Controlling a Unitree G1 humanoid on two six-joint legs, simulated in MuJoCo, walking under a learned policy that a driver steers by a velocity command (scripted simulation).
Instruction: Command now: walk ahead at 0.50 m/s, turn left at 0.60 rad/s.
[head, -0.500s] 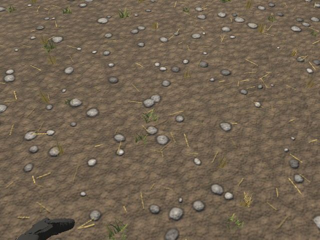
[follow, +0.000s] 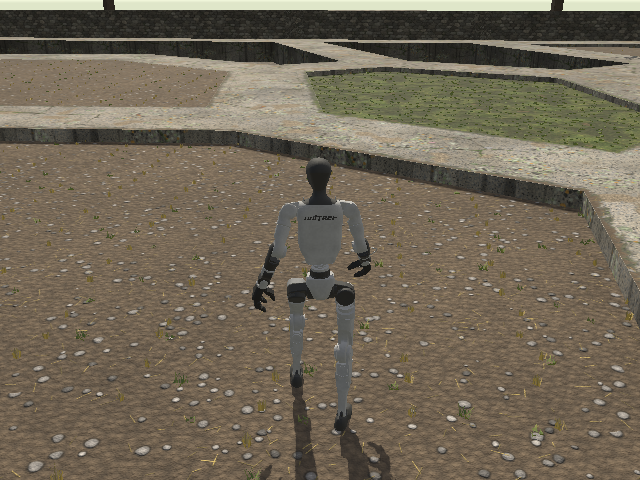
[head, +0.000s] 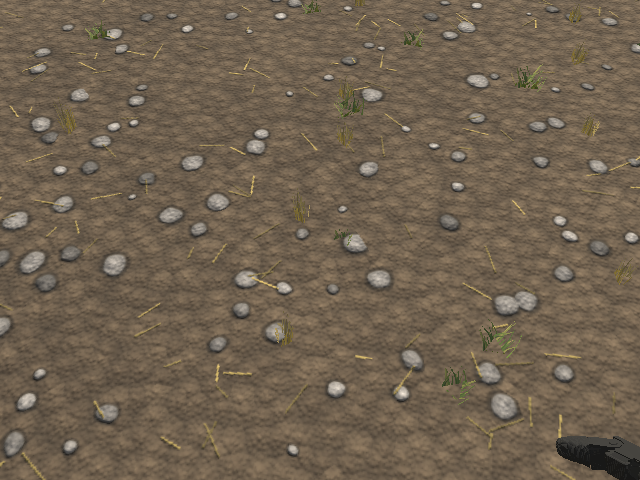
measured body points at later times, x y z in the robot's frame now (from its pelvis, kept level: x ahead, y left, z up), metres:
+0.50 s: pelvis +0.29 +0.02 +0.01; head +0.31 +0.04 +0.46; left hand +0.45 +0.30 -0.08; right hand +0.40 -0.25 -0.10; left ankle +0.17 +0.11 -0.73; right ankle +0.48 -0.07 -0.70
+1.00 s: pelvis +0.58 +0.03 +0.01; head +0.61 +0.01 +0.46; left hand +0.61 +0.32 -0.10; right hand +0.81 -0.22 -0.06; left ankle +0.77 +0.17 -0.70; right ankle +0.49 -0.06 -0.73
